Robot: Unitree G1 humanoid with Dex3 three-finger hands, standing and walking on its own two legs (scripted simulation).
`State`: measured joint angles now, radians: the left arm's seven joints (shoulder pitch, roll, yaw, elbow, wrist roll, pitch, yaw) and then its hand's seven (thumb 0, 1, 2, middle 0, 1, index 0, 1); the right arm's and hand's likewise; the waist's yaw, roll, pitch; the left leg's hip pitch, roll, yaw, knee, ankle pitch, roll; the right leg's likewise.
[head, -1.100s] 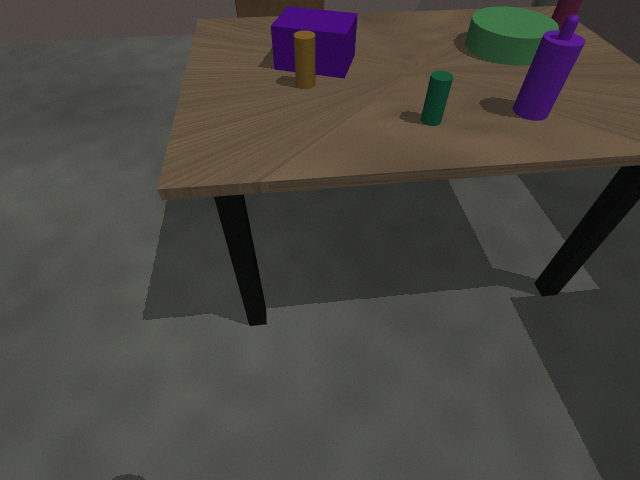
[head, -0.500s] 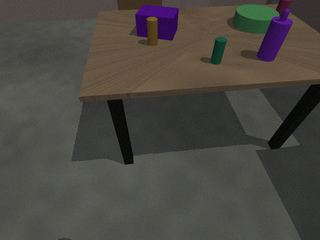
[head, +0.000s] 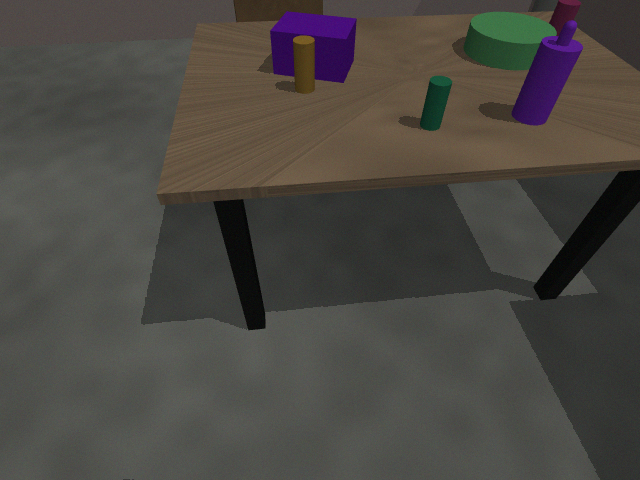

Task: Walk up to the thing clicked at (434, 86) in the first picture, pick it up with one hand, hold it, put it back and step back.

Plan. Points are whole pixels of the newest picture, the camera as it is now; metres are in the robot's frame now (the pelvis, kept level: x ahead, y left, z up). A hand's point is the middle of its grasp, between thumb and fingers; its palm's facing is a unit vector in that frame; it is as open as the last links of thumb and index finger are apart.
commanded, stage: stand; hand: left
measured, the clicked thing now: (435, 104) +0.90 -0.26 +0.00
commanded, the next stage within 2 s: walk up in 0.02 s
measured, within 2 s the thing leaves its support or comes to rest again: neither
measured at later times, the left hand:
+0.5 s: hand out of the picture +0.16 +0.13 -0.16, palm faces -0.02 -0.94 -0.34, open 7.4 cm
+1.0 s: hand (326, 402) +0.27 +0.00 -0.18, palm faces -0.05 -0.95 -0.31, open 7.4 cm
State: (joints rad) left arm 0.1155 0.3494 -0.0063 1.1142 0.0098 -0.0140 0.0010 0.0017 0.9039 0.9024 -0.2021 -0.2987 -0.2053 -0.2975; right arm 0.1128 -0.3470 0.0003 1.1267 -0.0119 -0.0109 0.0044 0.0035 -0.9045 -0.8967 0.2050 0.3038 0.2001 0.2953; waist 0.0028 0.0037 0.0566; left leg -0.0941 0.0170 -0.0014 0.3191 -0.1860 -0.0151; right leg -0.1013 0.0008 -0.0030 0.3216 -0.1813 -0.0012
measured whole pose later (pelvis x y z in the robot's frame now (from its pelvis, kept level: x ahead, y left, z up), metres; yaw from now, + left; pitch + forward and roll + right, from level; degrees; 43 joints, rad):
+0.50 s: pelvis +0.07 -0.14 -0.03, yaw +0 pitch -3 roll +0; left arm 0.21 0.39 0.10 0.81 0.05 0.04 -0.11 0.00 0.91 0.90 -0.20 -0.30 -0.20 -0.30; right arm 0.30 -0.49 -0.08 0.98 -0.01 -0.05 -0.06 0.01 -0.91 -0.90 0.20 0.30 0.20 0.30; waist 0.02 0.01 0.11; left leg -0.43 0.05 -0.03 1.11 -0.52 0.04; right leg -0.35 -0.03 -0.03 0.69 -0.30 -0.01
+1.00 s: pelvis +0.18 -0.28 -0.03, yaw -1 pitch -2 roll +1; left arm 0.23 0.48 0.13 0.77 0.05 0.10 -0.12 0.00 0.91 0.90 -0.20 -0.30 -0.20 -0.30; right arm 0.40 -0.46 -0.06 0.85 -0.04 -0.11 -0.06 0.00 -0.90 -0.90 0.21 0.31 0.21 0.30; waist 0.00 -0.11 0.11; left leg -0.24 0.16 0.06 0.66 -0.36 -0.07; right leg -0.52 -0.11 0.08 0.89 -0.34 0.01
